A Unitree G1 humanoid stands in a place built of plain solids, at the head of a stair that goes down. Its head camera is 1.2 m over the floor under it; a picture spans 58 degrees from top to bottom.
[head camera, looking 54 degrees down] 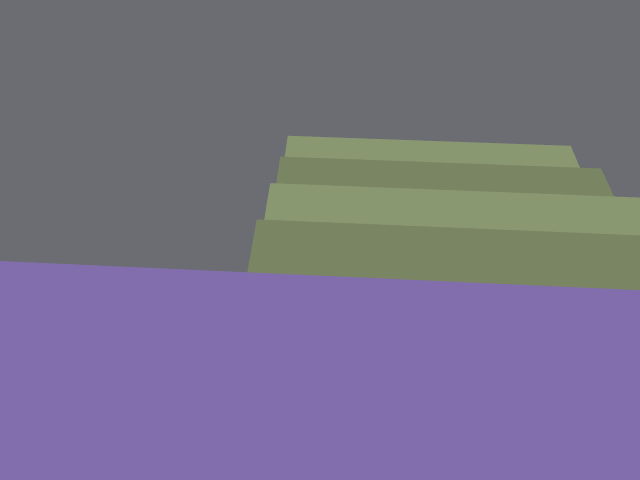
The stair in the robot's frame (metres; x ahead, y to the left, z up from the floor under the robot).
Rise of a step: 0.14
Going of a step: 0.33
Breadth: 1.70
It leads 3 degrees to the right of straight ahead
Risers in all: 5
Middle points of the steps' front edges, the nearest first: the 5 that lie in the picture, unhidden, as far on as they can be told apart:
0.70 -0.58 0.00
1.03 -0.60 -0.14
1.36 -0.62 -0.28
1.69 -0.63 -0.42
2.02 -0.65 -0.56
